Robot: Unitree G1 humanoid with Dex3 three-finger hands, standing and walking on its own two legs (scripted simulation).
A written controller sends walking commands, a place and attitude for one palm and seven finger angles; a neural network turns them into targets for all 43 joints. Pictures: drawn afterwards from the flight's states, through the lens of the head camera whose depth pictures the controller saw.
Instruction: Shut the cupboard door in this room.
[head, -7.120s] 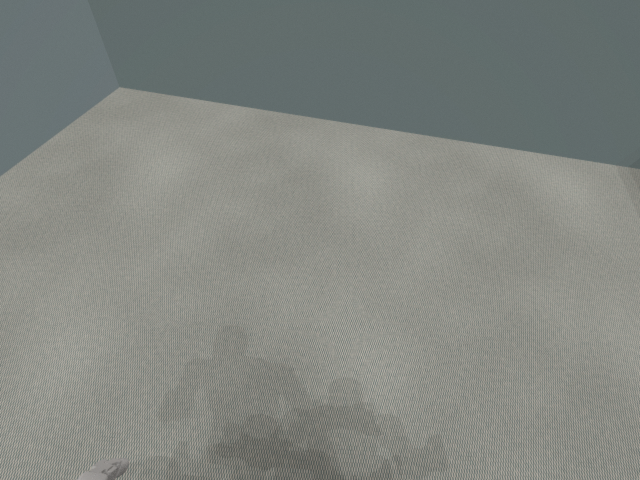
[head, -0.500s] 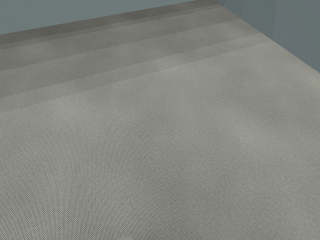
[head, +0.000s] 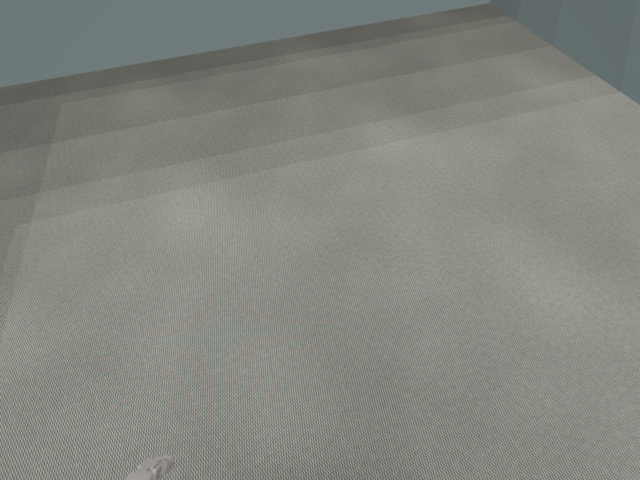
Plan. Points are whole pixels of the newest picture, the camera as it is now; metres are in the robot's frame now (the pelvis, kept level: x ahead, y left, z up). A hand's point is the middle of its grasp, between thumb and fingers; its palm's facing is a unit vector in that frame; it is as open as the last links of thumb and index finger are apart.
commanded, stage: turn or walk to find it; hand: left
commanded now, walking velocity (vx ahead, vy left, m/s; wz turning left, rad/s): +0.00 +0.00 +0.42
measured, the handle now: out of the picture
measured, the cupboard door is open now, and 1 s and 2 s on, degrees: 80 80 80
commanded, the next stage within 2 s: none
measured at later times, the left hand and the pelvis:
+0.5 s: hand out of the picture -0.07 +0.20 -0.17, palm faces +0.31 -0.92 -0.25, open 7.3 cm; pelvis -0.03 +0.00 +0.00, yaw +15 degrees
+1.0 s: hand out of the picture -0.05 +0.19 -0.14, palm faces +0.42 -0.86 -0.29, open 7.3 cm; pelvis -0.06 -0.04 +0.00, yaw +25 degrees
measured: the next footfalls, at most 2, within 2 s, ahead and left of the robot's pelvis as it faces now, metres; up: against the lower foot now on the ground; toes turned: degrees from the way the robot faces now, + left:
left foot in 0.52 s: -0.02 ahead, +0.12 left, +0.00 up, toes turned +20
right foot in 0.96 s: +0.02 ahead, -0.12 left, +0.00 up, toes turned +20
